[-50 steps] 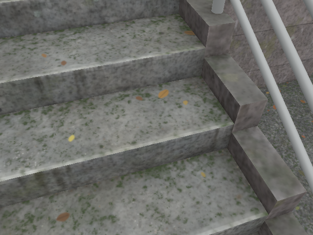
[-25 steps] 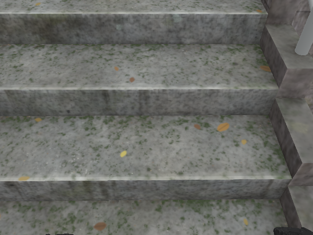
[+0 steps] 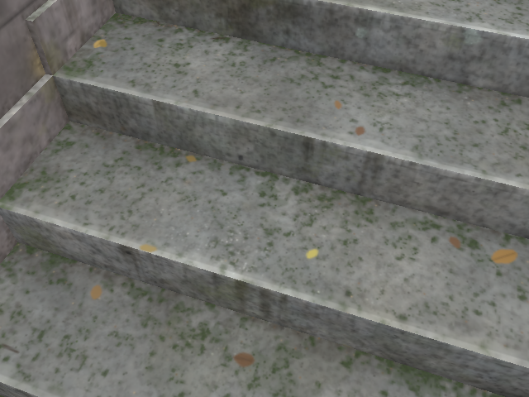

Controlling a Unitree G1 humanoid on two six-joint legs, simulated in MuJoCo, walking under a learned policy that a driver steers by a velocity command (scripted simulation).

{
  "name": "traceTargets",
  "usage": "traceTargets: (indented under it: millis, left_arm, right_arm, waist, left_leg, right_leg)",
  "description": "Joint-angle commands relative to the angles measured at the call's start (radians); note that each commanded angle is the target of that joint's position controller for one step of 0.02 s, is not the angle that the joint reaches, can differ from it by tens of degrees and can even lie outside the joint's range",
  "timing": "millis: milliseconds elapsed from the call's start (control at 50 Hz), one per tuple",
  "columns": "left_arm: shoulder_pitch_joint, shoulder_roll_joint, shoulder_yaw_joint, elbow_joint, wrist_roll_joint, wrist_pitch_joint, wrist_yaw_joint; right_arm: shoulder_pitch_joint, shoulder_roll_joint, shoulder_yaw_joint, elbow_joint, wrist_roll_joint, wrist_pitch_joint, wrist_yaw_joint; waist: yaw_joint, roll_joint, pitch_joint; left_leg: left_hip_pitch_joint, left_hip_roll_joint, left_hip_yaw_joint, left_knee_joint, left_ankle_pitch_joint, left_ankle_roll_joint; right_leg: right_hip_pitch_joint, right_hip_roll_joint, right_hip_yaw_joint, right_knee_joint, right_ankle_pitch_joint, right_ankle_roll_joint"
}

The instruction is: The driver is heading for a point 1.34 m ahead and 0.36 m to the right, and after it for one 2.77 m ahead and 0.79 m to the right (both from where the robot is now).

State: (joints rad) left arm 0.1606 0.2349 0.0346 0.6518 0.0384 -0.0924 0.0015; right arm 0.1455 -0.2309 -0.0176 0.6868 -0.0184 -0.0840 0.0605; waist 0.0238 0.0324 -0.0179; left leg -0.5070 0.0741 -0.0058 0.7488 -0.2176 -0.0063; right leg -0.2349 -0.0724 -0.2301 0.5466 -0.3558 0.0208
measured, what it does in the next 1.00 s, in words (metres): steps on the spot, turning right: right foot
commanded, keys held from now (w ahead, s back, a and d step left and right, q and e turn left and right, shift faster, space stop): e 0.88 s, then no key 0.04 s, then q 0.08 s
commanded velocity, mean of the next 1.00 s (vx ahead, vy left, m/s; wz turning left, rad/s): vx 0.00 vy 0.00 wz -0.38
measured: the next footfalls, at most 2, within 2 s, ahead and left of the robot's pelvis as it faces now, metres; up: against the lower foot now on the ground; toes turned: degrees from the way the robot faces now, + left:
right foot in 0.50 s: +0.01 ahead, -0.12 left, +0.00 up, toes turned -15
left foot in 1.06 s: +0.11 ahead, +0.11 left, +0.00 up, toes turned -22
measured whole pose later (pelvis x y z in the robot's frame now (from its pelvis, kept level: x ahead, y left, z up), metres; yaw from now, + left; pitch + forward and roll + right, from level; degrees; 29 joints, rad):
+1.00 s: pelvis +0.02 -0.03 +0.01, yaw -27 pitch +8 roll +2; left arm 0.23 0.21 0.00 0.64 -0.02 -0.12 -0.01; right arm 0.13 -0.25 -0.04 0.68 -0.02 -0.03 -0.02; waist 0.02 -0.02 -0.12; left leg -0.62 0.03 -0.01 1.15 -0.35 -0.18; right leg -0.40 0.11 0.20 0.58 -0.29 -0.05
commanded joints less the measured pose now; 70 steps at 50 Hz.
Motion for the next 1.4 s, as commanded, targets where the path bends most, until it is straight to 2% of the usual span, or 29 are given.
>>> traceTargets:
  millis: [20, 40, 60, 80, 100, 120, 160, 240, 300, 360, 400, 440, 460, 500, 520, 540, 560, 600, 640, 720, 880, 1000, 1040, 1080, 1100, 1120, 1180, 1320, 1400]
  left_arm:
    - [-0.08, -0.081, -0.046, -0.015, -0.019, 0.005, -0.062]
    - [0.248, -0.121, -0.057, 0.033, -0.058, 0.002, -0.064]
    - [0.149, -0.015, -0.031, 0.03, -0.081, -0.006, -0.07]
    - [0.089, 0.042, -0.003, 0.048, -0.089, 0.052, -0.026]
    - [0.062, 0.053, 0.001, 0.042, -0.059, 0.073, -0.008]
    - [-0.008, 0.036, -0.005, 0.0, -0.061, 0.025, -0.05]
    - [-0.029, 0.019, -0.012, -0.013, -0.035, -0.003, -0.06]
    - [-0.019, 0.064, 0.021, -0.053, -0.041, -0.004, -0.007]
    - [-0.018, 0.07, 0.038, -0.033, -0.009, 0.012, 0.008]
    - [0.014, 0.01, 0.028, -0.022, 0.009, 0.024, -0.032]
    - [0.019, -0.02, 0.02, -0.003, 0.013, 0.039, -0.072]
    - [0.061, -0.008, 0.022, 0.018, -0.034, 0.029, -0.102]
    - [0.132, 0.009, 0.025, 0.033, -0.061, 0.013, -0.102]
    - [0.153, 0.106, 0.064, 0.016, -0.054, -0.022, -0.088]
    - [0.221, 0.295, 0.104, -0.008, -0.056, -0.036, -0.047]
    - [0.26, 0.299, 0.108, -0.004, -0.023, -0.061, -0.043]
    - [0.233, 0.237, 0.1, 0.031, 0.001, -0.063, -0.049]
    - [0.067, 0.135, 0.057, -0.023, -0.003, -0.049, -0.056]
    - [-0.039, 0.083, 0.027, -0.085, -0.006, -0.027, -0.054]
    - [0.103, 0.119, 0.031, -0.063, 0.016, -0.013, -0.065]
    - [0.158, 0.099, 0.015, -0.044, -0.038, -0.034, -0.025]
    - [-0.068, 0.037, -0.03, -0.122, -0.073, -0.042, -0.006]
    - [0.009, 0.008, -0.046, -0.019, -0.12, -0.015, -0.055]
    - [0.205, 0.013, -0.026, 0.038, -0.096, -0.001, -0.101]
    - [0.264, 0.05, -0.003, 0.039, -0.077, 0.003, -0.089]
    - [0.172, 0.086, 0.011, 0.01, -0.067, 0.006, -0.062]
    - [-0.004, 0.093, 0.032, -0.054, -0.05, 0.009, 0.005]
    - [-0.015, 0.071, 0.053, -0.159, -0.018, 0.003, 0.056]
    - [0.12, 0.08, 0.053, -0.149, 0.014, -0.002, 0.046]
  right_arm:
    - [0.085, -0.081, -0.037, -0.019, 0.027, -0.037, 0.009]
    - [0.024, -0.129, -0.02, -0.061, 0.053, -0.031, 0.016]
    - [-0.002, -0.066, -0.017, -0.068, 0.042, -0.007, 0.023]
    - [0.127, -0.028, -0.015, -0.046, -0.026, 0.015, -0.037]
    - [0.113, -0.04, -0.011, -0.061, -0.029, 0.024, -0.071]
    - [-0.062, -0.171, -0.051, -0.057, 0.039, 0.004, -0.022]
    - [-0.09, -0.148, -0.057, -0.086, 0.02, 0.009, -0.031]
    - [0.058, -0.172, -0.096, -0.074, 0.013, 0.001, -0.084]
    - [0.138, -0.137, -0.104, -0.051, -0.013, -0.025, -0.143]
    - [-0.133, -0.042, -0.057, -0.1, -0.01, -0.039, -0.153]
    - [-0.173, -0.077, -0.067, -0.115, 0.002, -0.033, -0.174]
    - [-0.122, -0.182, -0.102, -0.092, 0.006, -0.011, -0.172]
    - [-0.152, -0.225, -0.113, -0.083, -0.032, 0.007, -0.151]
    - [-0.057, -0.107, -0.08, -0.018, -0.039, 0.015, -0.111]
    - [0.0, -0.01, -0.055, -0.085, -0.007, 0.01, -0.118]
    - [-0.058, -0.071, -0.059, -0.109, 0.018, -0.001, -0.114]
    - [-0.189, -0.079, -0.061, -0.111, 0.044, 0.003, -0.101]
    - [-0.161, -0.15, -0.084, -0.082, -0.002, 0.003, -0.115]
    - [-0.136, -0.146, -0.085, -0.079, -0.009, -0.015, -0.132]
    - [-0.109, -0.147, -0.086, -0.07, 0.014, -0.013, -0.145]
    - [-0.133, -0.1, -0.054, -0.116, -0.006, 0.026, -0.135]
    - [-0.008, 0.008, 0.002, -0.057, -0.012, 0.032, -0.038]
    - [0.014, 0.076, 0.028, -0.002, 0.008, 0.023, 0.033]
    - [-0.005, -0.029, 0.016, -0.018, 0.03, -0.006, 0.03]
    - [-0.106, -0.115, 0.002, -0.058, 0.026, -0.016, 0.021]
    - [-0.128, -0.131, -0.016, -0.072, 0.011, -0.018, 0.016]
    - [-0.149, -0.083, -0.024, -0.092, 0.026, -0.019, 0.007]
    - [-0.053, -0.129, -0.056, -0.072, 0.015, 0.003, -0.043]
    - [-0.13, -0.126, -0.062, -0.11, -0.003, 0.032, -0.058]
  waist:
    - [-0.068, 0.039, -0.154]
    - [0.076, 0.198, -0.325]
    - [0.017, 0.067, -0.219]
    - [-0.048, 0.134, -0.268]
    - [-0.052, 0.178, -0.215]
    - [0.016, 0.088, -0.079]
    - [-0.011, 0.038, -0.103]
    - [-0.056, 0.096, -0.137]
    - [-0.132, 0.177, -0.125]
    - [0.035, 0.013, -0.078]
    - [0.033, 0.026, -0.093]
    - [0.011, 0.047, -0.088]
    - [0.016, 0.072, -0.094]
    - [0.006, -0.053, -0.089]
    - [-0.034, -0.303, -0.156]
    - [0.044, -0.336, -0.143]
    - [0.082, -0.272, -0.07]
    - [0.008, -0.165, -0.066]
    - [-0.056, -0.087, -0.064]
    - [-0.013, -0.137, -0.105]
    - [0.03, -0.146, -0.179]
    - [-0.047, -0.071, -0.168]
    - [-0.071, -0.041, -0.101]
    - [0.05, -0.067, -0.2]
    - [0.127, 0.0, -0.221]
    - [0.096, 0.022, -0.204]
    - [0.043, 0.065, -0.108]
    - [0.001, 0.09, -0.104]
    - [0.062, 0.0, -0.063]
  left_leg:
    - [0.511, -0.008, -0.005, -0.265, 0.588, 0.075]
    - [0.695, 0.191, -0.279, -0.164, 0.912, 0.26]
    - [0.482, 0.166, -0.291, -0.182, 0.635, 0.226]
    - [0.483, 0.232, -0.244, -0.262, 0.773, 0.18]
    - [0.475, 0.214, -0.226, -0.271, 0.804, 0.16]
    - [0.353, 0.133, -0.185, -0.235, 0.481, 0.114]
    - [0.366, 0.12, -0.13, -0.275, 0.285, 0.114]
    - [0.499, 0.264, -0.249, -0.356, 0.358, 0.322]
    - [0.386, 0.394, -0.277, -0.448, 0.337, 0.415]
    - [0.195, 0.235, 0.009, -0.475, 0.249, 0.235]
    - [0.309, 0.177, 0.092, -0.415, 0.305, 0.149]
    - [0.32, 0.169, 0.092, -0.374, 0.218, 0.153]
    - [0.224, 0.223, 0.058, -0.347, 0.193, 0.173]
    - [0.148, 0.178, 0.142, -0.154, -0.01, 0.061]
    - [-0.034, -0.018, 0.25, 0.096, -0.317, -0.072]
    - [-0.174, -0.115, 0.076, 0.277, -0.496, -0.129]
    - [-0.272, -0.077, -0.012, 0.512, -0.43, -0.101]
    - [-0.317, -0.049, -0.08, 0.723, -0.299, -0.057]
    - [-0.222, -0.059, -0.094, 0.635, -0.179, -0.07]
    - [-0.329, -0.08, -0.065, 0.642, -0.118, -0.148]
    - [-0.344, -0.071, -0.052, 0.596, -0.19, -0.194]
    - [-0.01, 0.025, 0.004, 0.193, -0.112, -0.158]
    - [0.183, 0.015, 0.087, -0.257, 0.165, -0.136]
    - [0.277, 0.062, -0.017, -0.161, 0.546, -0.01]
    - [0.238, 0.052, -0.02, -0.138, 0.556, 0.055]
    - [0.184, 0.056, -0.028, -0.155, 0.461, 0.066]
    - [0.21, 0.09, -0.163, -0.239, 0.209, 0.119]
    - [0.217, 0.127, -0.289, -0.304, 0.238, 0.258]
    - [0.007, 0.0, -0.223, -0.249, -0.175, 0.177]
  right_leg:
    - [-0.191, -0.062, 0.068, 0.055, 0.244, -0.011]
    - [-0.245, -0.035, 0.149, 0.073, -0.08, 0.086]
    - [-0.156, -0.036, 0.161, 0.067, 0.019, 0.12]
    - [-0.111, -0.018, 0.138, 0.118, -0.01, 0.051]
    - [-0.117, -0.005, 0.16, 0.15, -0.033, 0.032]
    - [-0.177, -0.032, 0.168, 0.115, 0.027, 0.048]
    - [-0.181, -0.019, 0.161, 0.073, 0.064, 0.015]
    - [-0.272, 0.011, 0.192, 0.189, -0.01, 0.012]
    - [-0.384, 0.026, 0.286, 0.917, -0.317, 0.028]
    - [-0.269, 0.016, 0.276, 0.738, -0.18, 0.003]
    - [-0.228, -0.006, 0.218, 0.396, -0.239, 0.028]
    - [-0.125, 0.048, 0.142, 0.077, -0.096, 0.016]
    - [0.031, 0.074, 0.139, 0.064, 0.174, -0.015]
    - [0.117, 0.051, 0.244, -0.117, 0.452, -0.147]
    - [0.252, -0.238, 0.639, -0.138, 1.075, -0.411]
    - [0.274, -0.363, 0.855, -0.228, 0.917, -0.534]
    - [0.211, -0.273, 0.724, -0.206, 0.595, -0.408]
    - [0.068, -0.184, 0.608, -0.202, 0.451, -0.31]
    - [-0.027, -0.134, 0.55, -0.2, 0.497, -0.313]
    - [0.076, -0.14, 0.601, -0.156, 0.609, -0.347]
    - [0.153, -0.122, 0.7, -0.068, 0.638, -0.346]
    - [-0.107, -0.065, 0.603, 0.04, 0.799, -0.228]
    - [-0.131, 0.007, 0.552, 0.044, 0.588, -0.157]
    - [-0.029, 0.082, 0.505, 0.049, 0.442, -0.038]
    - [0.03, 0.103, 0.43, 0.044, 0.404, -0.022]
    - [0.041, 0.11, 0.386, 0.078, 0.356, -0.026]
    - [-0.135, 0.115, 0.32, 0.082, 0.128, -0.02]
    - [-0.11, 0.157, 0.239, 0.109, 0.078, -0.053]
    - [0.017, 0.055, 0.355, -0.039, -0.111, -0.162]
